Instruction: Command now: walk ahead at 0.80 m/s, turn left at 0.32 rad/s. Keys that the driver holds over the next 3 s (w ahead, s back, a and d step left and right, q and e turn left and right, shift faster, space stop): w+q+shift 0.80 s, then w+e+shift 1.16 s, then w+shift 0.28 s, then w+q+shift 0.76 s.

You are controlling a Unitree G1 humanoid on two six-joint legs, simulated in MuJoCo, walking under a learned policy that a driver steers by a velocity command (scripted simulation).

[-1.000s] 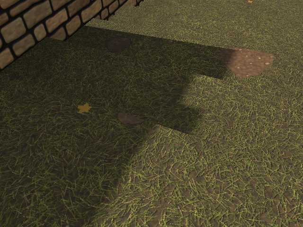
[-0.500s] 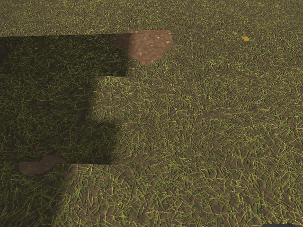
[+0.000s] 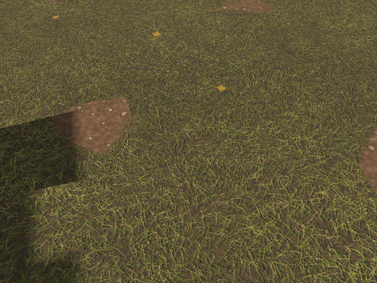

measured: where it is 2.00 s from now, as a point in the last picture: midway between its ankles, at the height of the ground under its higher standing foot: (74, 137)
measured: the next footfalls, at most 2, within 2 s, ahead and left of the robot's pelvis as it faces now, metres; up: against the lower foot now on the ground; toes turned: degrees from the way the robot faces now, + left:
left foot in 0.28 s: +0.30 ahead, +0.14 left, +0.00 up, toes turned +19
right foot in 0.72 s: +0.74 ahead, +0.13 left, -0.17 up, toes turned +40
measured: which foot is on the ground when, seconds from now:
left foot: up 0.00-0.26, down 0.28-0.72, up 0.74-1.00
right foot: down 0.00-0.30, up 0.32-0.70, down 0.72-1.00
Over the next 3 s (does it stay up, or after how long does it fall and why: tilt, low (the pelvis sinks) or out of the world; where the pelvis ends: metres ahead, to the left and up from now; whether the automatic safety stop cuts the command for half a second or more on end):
stays up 2.37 0.58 -0.53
